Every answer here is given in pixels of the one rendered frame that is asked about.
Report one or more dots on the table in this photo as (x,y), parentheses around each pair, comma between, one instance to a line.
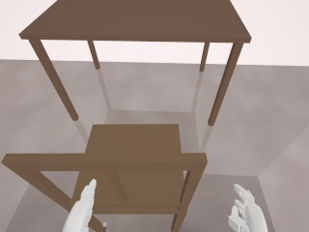
(170,21)

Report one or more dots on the robot right hand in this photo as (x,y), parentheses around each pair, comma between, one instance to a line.
(252,218)

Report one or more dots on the robot left hand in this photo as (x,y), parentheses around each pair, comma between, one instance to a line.
(81,212)

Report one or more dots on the chair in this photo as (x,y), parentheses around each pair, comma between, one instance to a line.
(138,169)

